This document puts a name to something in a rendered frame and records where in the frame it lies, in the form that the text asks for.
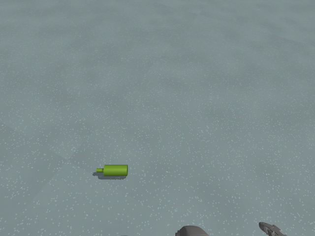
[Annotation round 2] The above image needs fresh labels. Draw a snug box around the bottle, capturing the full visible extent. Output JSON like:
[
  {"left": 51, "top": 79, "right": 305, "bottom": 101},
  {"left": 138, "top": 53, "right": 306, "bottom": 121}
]
[{"left": 96, "top": 165, "right": 128, "bottom": 176}]

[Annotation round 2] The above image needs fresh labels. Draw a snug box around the right robot hand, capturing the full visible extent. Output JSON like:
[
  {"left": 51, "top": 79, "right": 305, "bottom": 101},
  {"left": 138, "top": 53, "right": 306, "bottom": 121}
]
[{"left": 259, "top": 222, "right": 287, "bottom": 236}]

